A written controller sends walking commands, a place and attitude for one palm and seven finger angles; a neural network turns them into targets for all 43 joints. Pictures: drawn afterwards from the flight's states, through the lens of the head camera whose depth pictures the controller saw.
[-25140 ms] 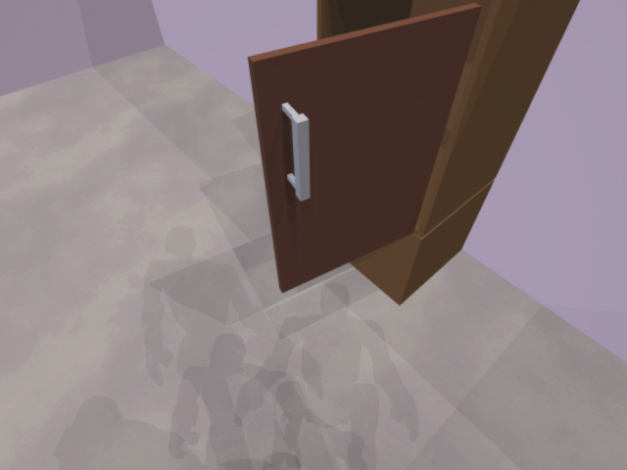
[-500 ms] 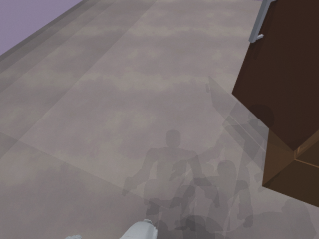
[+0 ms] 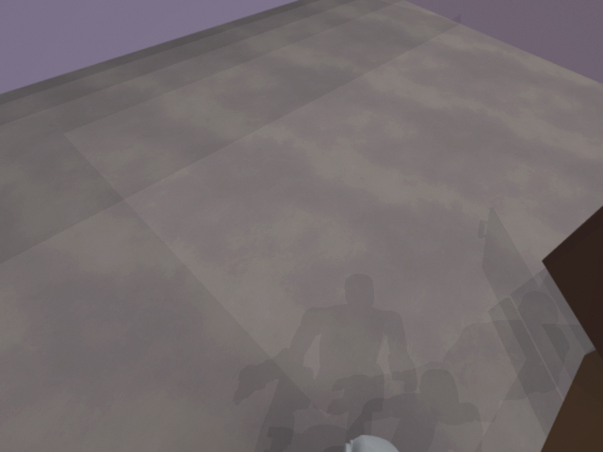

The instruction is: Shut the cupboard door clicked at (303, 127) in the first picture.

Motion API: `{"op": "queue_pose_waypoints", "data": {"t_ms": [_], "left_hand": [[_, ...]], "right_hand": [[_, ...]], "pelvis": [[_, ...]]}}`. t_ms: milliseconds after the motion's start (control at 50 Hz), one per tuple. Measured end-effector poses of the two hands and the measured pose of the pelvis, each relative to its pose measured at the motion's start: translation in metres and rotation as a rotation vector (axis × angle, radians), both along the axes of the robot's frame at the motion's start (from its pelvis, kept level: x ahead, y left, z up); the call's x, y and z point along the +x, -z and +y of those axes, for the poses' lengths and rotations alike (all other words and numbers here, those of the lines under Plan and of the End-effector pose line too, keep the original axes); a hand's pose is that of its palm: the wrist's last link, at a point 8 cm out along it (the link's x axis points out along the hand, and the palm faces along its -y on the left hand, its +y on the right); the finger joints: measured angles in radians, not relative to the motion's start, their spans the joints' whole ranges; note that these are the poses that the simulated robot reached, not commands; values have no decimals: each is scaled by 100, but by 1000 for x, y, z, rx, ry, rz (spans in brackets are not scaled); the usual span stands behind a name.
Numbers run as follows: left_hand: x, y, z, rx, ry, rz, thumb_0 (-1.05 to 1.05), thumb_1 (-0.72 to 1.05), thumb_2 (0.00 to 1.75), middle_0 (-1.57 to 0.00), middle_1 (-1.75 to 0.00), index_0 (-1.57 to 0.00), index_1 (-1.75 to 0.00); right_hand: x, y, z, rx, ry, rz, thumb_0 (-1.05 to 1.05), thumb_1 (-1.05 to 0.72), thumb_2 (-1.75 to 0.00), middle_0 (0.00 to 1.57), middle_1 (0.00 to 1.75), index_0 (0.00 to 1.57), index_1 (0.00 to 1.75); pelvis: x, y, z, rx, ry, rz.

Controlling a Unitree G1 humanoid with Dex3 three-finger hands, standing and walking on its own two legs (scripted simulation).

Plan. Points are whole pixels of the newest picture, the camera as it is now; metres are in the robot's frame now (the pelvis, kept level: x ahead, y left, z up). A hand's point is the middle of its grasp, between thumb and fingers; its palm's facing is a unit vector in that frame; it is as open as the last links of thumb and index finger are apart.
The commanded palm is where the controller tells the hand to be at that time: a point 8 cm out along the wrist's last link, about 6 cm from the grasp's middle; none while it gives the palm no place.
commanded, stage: walk to a spot facing it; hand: left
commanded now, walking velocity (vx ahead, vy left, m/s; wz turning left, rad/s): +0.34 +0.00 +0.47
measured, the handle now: out of the picture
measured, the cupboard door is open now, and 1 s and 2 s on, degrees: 51 51 51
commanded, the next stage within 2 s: turn to face it in 0.70 s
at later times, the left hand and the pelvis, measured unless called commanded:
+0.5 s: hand (205, 398) +0.21 +0.15 -0.14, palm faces +0.26 -0.94 -0.23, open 7.3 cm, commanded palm none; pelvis +0.18 -0.04 +0.01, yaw +15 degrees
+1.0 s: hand (144, 347) +0.29 +0.28 -0.17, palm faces +0.49 -0.85 -0.20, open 7.4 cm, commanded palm none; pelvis +0.32 +0.08 +0.00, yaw +27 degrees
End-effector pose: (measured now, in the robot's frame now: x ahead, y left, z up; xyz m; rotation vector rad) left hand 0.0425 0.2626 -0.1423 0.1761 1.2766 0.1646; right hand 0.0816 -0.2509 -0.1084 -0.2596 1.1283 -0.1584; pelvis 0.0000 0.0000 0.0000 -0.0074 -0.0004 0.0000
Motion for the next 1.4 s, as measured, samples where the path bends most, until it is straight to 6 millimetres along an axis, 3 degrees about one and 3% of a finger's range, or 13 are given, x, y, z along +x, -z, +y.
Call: {"op": "queue_pose_waypoints", "data": {"t_ms": [200, 280, 320, 440, 540, 620, 720, 800, 920, 1020, 1160, 1320, 1400], "left_hand": [[118, -33, -17, 22, 25, -199, 0, 90, 89, -20, -29, -20, -30], [165, -32, -36, 46, 43, -253, 0, 90, 89, -20, -29, -20, -30], [176, -31, -44, 57, 26, -275, 0, 90, 89, -20, -29, -20, -30], [161, -32, -65, 29, -112, -181, 0, 90, 89, -20, -29, -20, -30], [136, -26, -62, 27, -261, -92, -1, 94, 89, -20, -30, -21, -30], [113, -15, -60, 3, -352, 5, -1, 93, 89, -20, -30, -20, -30], [90, 6, -52, -53, -458, 127, 0, 92, 89, -20, -30, -20, -30], [93, 27, -26, -82, -507, 184, 0, 91, 89, -20, -30, -20, -30], [166, 13, 33, -20, -516, 29, 1, 91, 89, -20, -29, -20, -30], [226, -2, 56, -15, -480, -56, 0, 91, 89, -19, -29, -20, -30], [291, -4, 62, -53, -391, -52, 0, 90, 89, -19, -29, -20, -30], [365, 2, 65, -18, -242, -51, 0, 90, 89, -20, -29, -20, -30], [384, -3, 67, 11, -207, -53, 0, 90, 89, -20, -29, -20, -30]], "right_hand": [[-17, 15, -11, 50, 38, 210, 1, -90, -90, 20, 30, 20, 30], [-4, 36, -28, 76, 56, 279, 1, -90, -90, 21, 30, 20, 30], [11, 44, -37, 79, 43, 309, 1, -90, -90, 20, 30, 20, 30], [104, 29, -42, 74, -60, 261, 1, -91, -90, 20, 30, 20, 30], [198, 18, -24, 65, -178, 189, 1, -91, -90, 20, 30, 19, 30], [278, 15, 9, 59, -296, 124, 1, -91, -90, 20, 30, 19, 30], [376, 14, 74, 51, -455, 16, 1, -91, -90, 20, 30, 19, 30], [430, 20, 118, 31, -527, -97, 1, -91, -90, 20, 30, 19, 30], [443, 7, 148, -5, -549, -49, 0, -91, -90, 20, 30, 20, 30], [432, 3, 164, 25, -485, 1, 0, -91, -90, 20, 30, 20, 30], [426, 10, 146, 21, -340, 57, 0, -93, -90, 21, 30, 20, 30], [404, 41, 109, 32, -160, 187, 0, -91, -90, 20, 30, 20, 30], [405, 40, 97, 21, -103, 230, 1, -91, -90, 20, 30, 20, 30]], "pelvis": [[59, -7, -17, 5, -75, 13], [96, 7, -36, 25, -99, 19], [109, 11, -42, 18, -125, 15], [154, -6, -46, 23, -217, 19], [191, -11, -41, 13, -300, 25], [218, -7, -27, -2, -362, 22], [253, 6, 4, -9, -426, 14], [277, 27, 38, -21, -467, 7], [304, 9, 63, -14, -486, 2], [330, -5, 79, -20, -464, -11], [365, -5, 91, -15, -374, -21], [404, 12, 85, -9, -255, 1], [413, 9, 83, -14, -216, 5]]}}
